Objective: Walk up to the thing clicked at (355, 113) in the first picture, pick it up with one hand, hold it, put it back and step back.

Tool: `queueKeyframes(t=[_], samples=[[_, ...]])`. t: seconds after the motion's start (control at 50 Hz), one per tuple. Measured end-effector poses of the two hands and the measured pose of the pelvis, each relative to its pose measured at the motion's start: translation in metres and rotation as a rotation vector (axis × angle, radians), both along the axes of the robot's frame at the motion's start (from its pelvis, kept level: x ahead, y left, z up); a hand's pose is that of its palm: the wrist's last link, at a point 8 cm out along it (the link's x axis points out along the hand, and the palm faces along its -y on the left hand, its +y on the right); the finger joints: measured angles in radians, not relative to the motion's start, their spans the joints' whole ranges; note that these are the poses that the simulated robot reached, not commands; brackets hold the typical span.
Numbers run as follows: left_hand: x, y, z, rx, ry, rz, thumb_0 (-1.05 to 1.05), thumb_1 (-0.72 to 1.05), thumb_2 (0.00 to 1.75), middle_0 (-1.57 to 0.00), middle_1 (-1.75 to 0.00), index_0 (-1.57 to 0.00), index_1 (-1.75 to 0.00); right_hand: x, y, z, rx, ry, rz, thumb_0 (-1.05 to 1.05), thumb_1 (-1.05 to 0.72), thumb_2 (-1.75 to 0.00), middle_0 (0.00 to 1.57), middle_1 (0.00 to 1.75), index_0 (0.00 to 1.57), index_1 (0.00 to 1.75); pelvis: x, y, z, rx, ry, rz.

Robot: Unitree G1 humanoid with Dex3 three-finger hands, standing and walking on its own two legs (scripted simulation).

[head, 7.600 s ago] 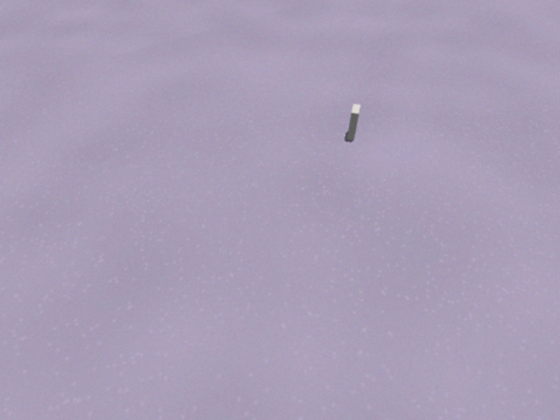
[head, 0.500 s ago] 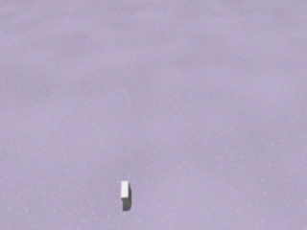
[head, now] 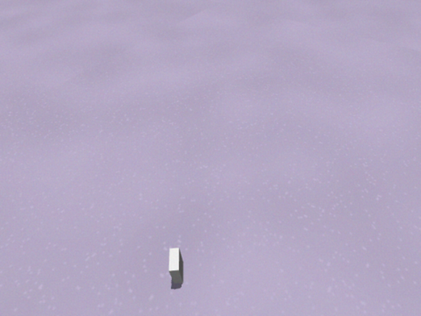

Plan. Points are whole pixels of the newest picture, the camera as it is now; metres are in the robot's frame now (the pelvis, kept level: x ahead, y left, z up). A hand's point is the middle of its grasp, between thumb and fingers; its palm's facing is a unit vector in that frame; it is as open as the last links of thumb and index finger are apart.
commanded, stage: stand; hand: left
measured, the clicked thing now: (176, 266) +0.43 +0.20 -0.69
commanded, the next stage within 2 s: go down in 1.98 s
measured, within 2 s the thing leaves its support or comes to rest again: neither
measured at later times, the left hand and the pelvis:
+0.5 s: hand out of the picture +0.06 +0.25 -0.16, palm faces -0.01 -0.94 -0.34, open 7.4 cm; pelvis +0.00 +0.00 +0.00, yaw +1 degrees
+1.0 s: hand out of the picture +0.07 +0.25 -0.16, palm faces -0.01 -0.94 -0.34, open 7.4 cm; pelvis +0.00 +0.00 +0.00, yaw +1 degrees
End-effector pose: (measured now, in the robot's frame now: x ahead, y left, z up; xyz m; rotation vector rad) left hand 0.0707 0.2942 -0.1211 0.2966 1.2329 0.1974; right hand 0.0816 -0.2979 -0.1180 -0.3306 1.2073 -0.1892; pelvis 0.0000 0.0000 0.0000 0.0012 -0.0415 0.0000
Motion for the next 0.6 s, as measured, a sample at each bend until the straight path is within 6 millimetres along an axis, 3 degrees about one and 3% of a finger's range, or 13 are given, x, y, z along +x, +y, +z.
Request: queueKeyframes(t=[0.6], samples=[[-0.015,0.001,-0.001,0.006,0.021,0.004,0.01,0.90,0.90,-0.20,-0.30,-0.20,-0.30,-0.018,-0.001,-0.003,0.005,0.047,-0.001,0.00,-0.91,-0.90,0.21,0.30,0.20,0.30,-0.002,-0.001,0.000,0.000,0.005,0.012]])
